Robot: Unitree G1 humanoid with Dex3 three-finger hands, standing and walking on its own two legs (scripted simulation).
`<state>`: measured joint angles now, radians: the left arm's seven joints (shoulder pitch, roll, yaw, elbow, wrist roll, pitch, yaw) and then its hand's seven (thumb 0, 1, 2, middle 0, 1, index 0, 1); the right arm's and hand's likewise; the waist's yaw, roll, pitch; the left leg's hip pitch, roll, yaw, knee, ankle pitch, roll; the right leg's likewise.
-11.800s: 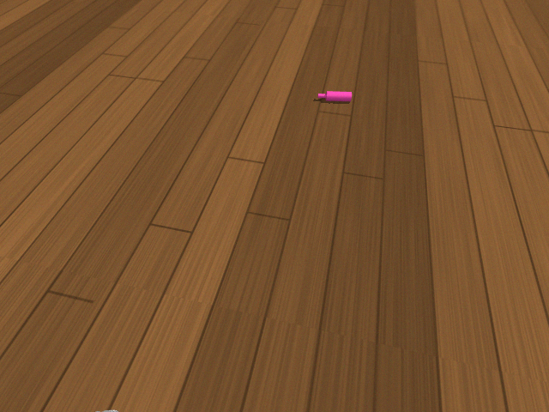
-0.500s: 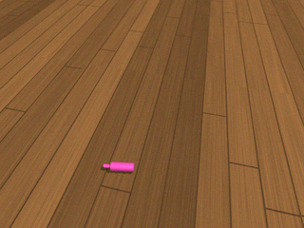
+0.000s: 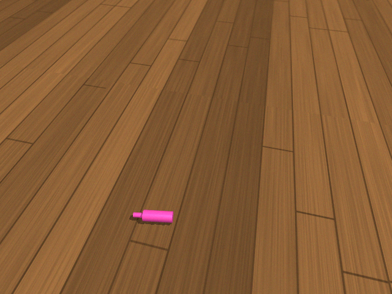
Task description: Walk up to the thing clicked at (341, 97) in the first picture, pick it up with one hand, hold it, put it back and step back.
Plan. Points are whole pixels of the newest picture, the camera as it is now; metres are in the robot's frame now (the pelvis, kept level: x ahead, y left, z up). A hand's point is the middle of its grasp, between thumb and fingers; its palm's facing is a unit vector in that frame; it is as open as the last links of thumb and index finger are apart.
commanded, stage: stand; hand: left
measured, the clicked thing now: (153, 215) +0.57 +0.24 -0.75
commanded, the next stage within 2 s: walk up in 0.64 s
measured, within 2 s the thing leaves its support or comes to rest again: neither
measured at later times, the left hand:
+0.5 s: hand out of the picture +0.07 +0.25 -0.16, palm faces -0.04 -0.94 -0.34, open 7.4 cm
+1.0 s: hand out of the picture +0.09 +0.25 -0.15, palm faces -0.03 -0.89 -0.45, open 7.4 cm
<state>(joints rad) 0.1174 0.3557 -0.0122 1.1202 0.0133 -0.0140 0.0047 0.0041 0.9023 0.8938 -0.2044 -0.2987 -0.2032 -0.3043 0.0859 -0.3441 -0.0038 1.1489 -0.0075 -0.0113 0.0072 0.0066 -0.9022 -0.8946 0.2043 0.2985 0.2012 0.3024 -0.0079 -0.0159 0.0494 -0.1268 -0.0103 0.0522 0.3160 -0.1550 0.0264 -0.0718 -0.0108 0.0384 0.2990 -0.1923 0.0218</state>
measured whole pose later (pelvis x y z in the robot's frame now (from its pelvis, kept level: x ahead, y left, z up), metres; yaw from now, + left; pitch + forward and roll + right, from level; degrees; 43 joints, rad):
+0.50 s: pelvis +0.00 +0.00 +0.00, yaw +0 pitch -2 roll +0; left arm 0.13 0.36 -0.01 1.12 0.02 -0.01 0.00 0.00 0.90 0.89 -0.20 -0.30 -0.20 -0.30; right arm 0.09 -0.34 0.00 1.14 -0.01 -0.01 0.01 0.01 -0.90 -0.89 0.20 0.30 0.20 0.30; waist 0.00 -0.02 0.05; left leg -0.12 -0.02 0.05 0.31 -0.15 0.03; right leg -0.06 -0.02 0.04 0.29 -0.19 0.03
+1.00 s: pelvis +0.06 -0.05 -0.02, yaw -2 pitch -5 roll -1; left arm 0.31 0.42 0.09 1.01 0.04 -0.05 -0.03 0.00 0.90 0.89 -0.20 -0.30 -0.20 -0.30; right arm 0.27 -0.43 -0.09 1.00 -0.04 0.04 0.04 0.01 -0.90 -0.89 0.20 0.30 0.20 0.30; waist 0.00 0.07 0.07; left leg -0.23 0.03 -0.03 0.84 -0.50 0.03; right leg -0.24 -0.01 -0.05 0.59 -0.26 0.00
